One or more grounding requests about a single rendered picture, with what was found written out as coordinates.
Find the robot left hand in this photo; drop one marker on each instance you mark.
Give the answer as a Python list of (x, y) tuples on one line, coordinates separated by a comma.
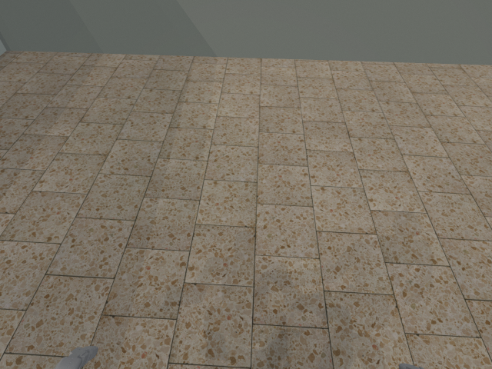
[(77, 358)]

